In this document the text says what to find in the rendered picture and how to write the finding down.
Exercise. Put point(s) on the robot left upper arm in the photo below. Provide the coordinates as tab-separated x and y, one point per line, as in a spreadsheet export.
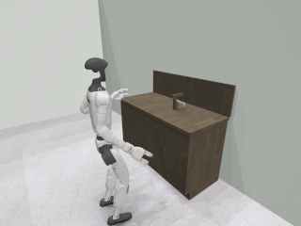
84	106

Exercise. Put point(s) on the robot right upper arm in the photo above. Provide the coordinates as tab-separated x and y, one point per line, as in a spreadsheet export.
102	102

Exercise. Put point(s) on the tap lever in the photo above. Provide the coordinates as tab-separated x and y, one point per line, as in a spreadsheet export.
182	103

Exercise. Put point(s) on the right robot foot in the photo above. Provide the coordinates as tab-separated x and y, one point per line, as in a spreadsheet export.
123	217

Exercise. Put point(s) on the right robot hand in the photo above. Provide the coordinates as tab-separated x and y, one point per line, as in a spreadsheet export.
137	154

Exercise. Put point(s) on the robot right forearm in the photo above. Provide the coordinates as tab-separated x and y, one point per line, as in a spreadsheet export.
111	137

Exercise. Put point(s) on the left robot hand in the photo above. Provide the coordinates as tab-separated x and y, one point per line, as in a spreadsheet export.
116	96

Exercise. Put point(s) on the left robot shin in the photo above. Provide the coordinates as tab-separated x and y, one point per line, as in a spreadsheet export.
109	184

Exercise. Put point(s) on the counter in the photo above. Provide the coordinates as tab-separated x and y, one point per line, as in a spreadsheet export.
186	141

